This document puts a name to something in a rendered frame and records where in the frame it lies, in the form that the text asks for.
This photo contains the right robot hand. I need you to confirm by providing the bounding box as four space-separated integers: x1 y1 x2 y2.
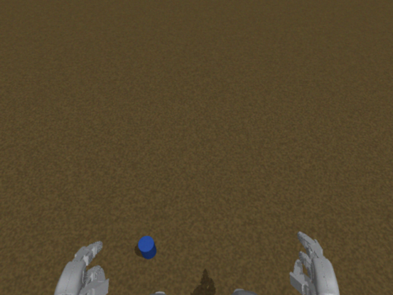
290 232 340 295

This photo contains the left robot hand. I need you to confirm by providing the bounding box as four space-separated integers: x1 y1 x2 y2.
54 241 109 295

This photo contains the can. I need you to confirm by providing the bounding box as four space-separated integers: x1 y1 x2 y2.
138 236 157 259

